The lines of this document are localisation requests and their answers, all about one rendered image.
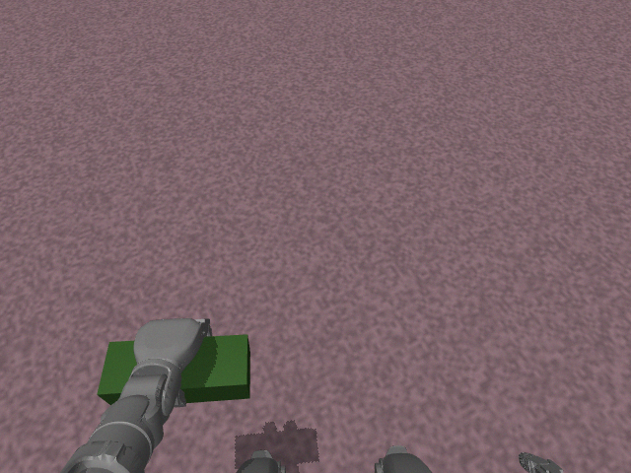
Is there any left robot arm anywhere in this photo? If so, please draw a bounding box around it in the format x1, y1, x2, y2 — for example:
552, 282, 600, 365
60, 359, 181, 473

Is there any left robot hand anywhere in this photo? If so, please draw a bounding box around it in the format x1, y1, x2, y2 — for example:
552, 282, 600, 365
133, 318, 212, 407

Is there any right robot hand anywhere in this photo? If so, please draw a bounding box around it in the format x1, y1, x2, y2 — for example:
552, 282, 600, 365
519, 452, 563, 473

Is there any carton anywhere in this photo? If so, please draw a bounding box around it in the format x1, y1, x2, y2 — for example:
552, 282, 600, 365
97, 334, 250, 405

